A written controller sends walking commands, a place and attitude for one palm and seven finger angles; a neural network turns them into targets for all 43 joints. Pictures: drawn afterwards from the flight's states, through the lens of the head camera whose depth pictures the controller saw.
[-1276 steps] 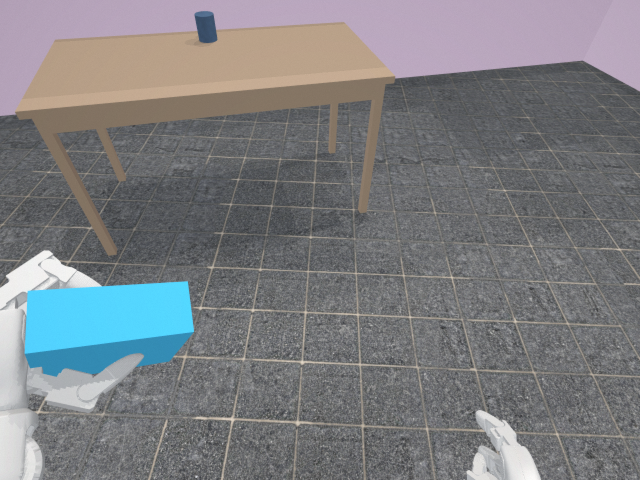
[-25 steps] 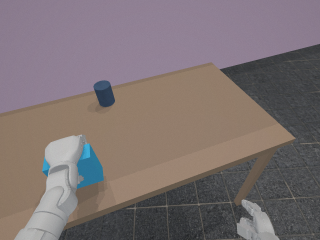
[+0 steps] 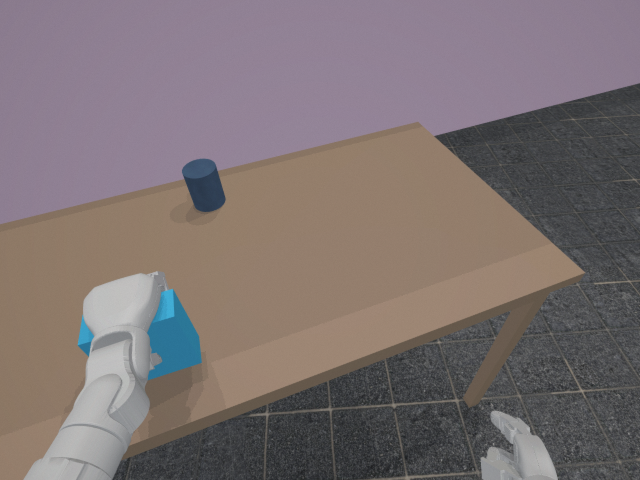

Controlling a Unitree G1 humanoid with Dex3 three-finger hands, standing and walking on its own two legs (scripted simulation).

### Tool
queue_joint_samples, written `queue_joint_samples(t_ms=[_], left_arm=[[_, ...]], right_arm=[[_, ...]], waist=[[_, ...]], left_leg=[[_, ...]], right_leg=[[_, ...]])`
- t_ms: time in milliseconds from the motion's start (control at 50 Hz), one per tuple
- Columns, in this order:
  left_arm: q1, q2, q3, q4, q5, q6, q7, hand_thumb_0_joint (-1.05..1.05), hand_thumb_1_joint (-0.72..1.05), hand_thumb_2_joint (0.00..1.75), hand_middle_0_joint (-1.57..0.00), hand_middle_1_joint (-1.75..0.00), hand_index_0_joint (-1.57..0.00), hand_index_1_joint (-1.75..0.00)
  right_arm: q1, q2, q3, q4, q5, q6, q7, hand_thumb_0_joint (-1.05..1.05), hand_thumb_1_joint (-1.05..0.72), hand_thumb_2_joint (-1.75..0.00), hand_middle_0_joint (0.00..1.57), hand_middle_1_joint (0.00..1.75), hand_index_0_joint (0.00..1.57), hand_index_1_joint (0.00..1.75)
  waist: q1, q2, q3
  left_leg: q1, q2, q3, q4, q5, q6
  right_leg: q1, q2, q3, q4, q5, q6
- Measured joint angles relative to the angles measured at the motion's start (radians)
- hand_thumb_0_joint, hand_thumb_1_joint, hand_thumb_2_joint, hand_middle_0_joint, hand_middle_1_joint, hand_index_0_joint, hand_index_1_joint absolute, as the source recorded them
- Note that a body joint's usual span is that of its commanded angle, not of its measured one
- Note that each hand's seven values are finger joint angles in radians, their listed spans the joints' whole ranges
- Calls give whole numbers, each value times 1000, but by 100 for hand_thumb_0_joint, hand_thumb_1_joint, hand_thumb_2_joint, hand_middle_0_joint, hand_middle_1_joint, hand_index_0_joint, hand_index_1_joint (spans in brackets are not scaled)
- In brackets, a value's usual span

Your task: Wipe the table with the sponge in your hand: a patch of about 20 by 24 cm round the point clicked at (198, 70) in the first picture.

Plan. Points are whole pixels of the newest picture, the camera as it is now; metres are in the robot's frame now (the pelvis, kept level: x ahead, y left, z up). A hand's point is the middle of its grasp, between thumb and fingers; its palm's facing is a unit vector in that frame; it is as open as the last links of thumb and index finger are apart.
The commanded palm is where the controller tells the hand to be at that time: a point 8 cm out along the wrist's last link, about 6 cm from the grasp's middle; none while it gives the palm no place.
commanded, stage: lower the sponge onto the table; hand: left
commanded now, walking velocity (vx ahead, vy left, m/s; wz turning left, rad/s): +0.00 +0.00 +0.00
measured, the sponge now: (151, 347) +0.28 +0.29 -0.02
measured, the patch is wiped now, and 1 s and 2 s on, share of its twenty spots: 0.00 0.00 0.25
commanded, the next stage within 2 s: wipe forward along the first lane in 1.06 s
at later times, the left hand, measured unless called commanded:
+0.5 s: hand (151, 332) +0.29 +0.29 +0.00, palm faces -0.09 -0.07 -0.99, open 9.2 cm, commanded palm +0.28 +0.29 +0.06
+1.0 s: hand (157, 338) +0.30 +0.29 -0.02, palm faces -0.09 -0.07 -0.99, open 9.2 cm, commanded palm +0.27 +0.28 +0.04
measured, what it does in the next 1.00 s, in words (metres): stands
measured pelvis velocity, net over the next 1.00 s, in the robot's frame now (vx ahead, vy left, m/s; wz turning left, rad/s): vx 0.00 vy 0.00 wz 0.00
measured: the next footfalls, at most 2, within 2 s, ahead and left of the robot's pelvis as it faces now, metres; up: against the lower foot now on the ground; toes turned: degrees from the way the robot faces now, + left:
none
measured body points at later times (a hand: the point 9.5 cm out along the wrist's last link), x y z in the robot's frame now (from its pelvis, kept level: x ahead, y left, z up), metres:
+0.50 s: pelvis +0.00 +0.00 +0.00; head +0.01 -0.02 +0.45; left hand +0.30 +0.29 +0.05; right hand +0.19 -0.23 -0.11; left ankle +0.01 +0.09 -0.74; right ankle -0.01 -0.09 -0.74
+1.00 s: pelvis +0.00 +0.00 -0.01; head +0.01 -0.01 +0.44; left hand +0.30 +0.29 +0.04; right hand +0.18 -0.24 -0.12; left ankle +0.01 +0.09 -0.74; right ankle -0.01 -0.09 -0.74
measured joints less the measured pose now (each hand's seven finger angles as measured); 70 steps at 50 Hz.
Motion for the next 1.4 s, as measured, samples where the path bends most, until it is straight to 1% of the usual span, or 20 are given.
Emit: queue_joint_samples(t_ms=[80,220,320,420,580,720,820,980,1040,1180,1280,1400], left_arm=[[0,-4,-3,20,1,7,1,0,-43,106,-80,-140,-82,-140],[-9,0,9,52,11,-23,18,0,-43,106,-80,-140,-82,-140],[-32,-10,-6,80,14,-29,36,0,-43,106,-80,-140,-82,-140],[-41,-24,-3,103,19,-31,50,0,-43,106,-80,-140,-82,-140],[-51,-28,-4,138,23,-16,69,0,-43,107,-80,-140,-82,-140],[-57,-26,-1,161,27,-30,76,0,-43,107,-80,-140,-82,-140],[-37,-38,0,148,30,-43,96,0,-43,107,-80,-140,-82,-140],[-28,-51,-5,151,31,-18,126,0,-43,107,-80,-140,-81,-140],[-33,-54,-10,157,30,-6,129,0,-42,107,-80,-140,-81,-140],[-52,-54,-12,185,30,-1,127,0,-42,107,-79,-141,-81,-141],[-101,-45,-5,237,41,-20,116,0,-43,107,-80,-140,-81,-140],[-171,-19,24,325,52,-59,122,0,-44,108,-81,-140,-82,-140]], right_arm=[[2,1,1,-3,1,2,0,1,-90,-90,20,30,20,30],[2,5,-3,0,-1,-4,-4,1,-90,-90,20,30,20,30],[5,4,-9,4,0,-9,-2,1,-90,-90,20,30,20,30],[5,10,-7,4,-1,-2,2,1,-90,-90,20,30,20,30],[15,11,-7,-2,0,4,5,1,-90,-90,20,30,20,30],[23,7,-14,1,-3,5,8,1,-90,-90,20,30,20,30],[28,7,-23,3,-6,6,15,1,-90,-90,20,30,20,30],[24,10,-22,5,-4,14,21,1,-90,-90,20,30,20,30],[21,10,-22,2,-2,17,22,1,-90,-90,20,30,20,30],[20,12,-14,-8,1,26,19,1,-90,-90,20,30,20,30],[21,11,-9,-6,1,29,11,1,-90,-90,20,30,20,30],[35,11,-10,0,1,30,7,1,-90,-90,20,30,20,30]], waist=[[-4,-3,1],[-4,-9,4],[-3,-7,0],[-7,-10,-8],[-16,-14,-12],[-20,-16,-13],[-19,-14,-22],[-21,-16,-31],[-21,-16,-33],[-23,-19,-38],[-26,-22,-36],[-37,-24,-42]], left_leg=[[-5,0,0,3,0,1],[-22,1,-2,16,-3,1],[-41,-2,-6,30,-7,3],[-52,-1,-2,37,-11,4],[-69,-1,-3,51,-20,5],[-88,-1,-7,69,-29,5],[-100,1,-4,81,-37,5],[-107,2,-3,93,-43,5],[-110,2,-4,97,-43,5],[-120,3,-7,104,-42,3],[-141,3,-12,116,-40,2],[-186,8,-14,138,-40,-1]], right_leg=[[-5,0,0,3,0,0],[-19,1,-2,11,-1,1],[-35,-2,-7,23,-6,2],[-49,-2,-3,32,-10,4],[-63,-2,-4,43,-17,5],[-79,-1,-8,55,-25,5],[-91,0,-4,65,-30,6],[-100,1,-4,79,-36,5],[-102,1,-5,82,-37,5],[-112,2,-8,91,-37,3],[-131,2,-14,102,-37,1],[-175,6,-18,123,-36,-2]])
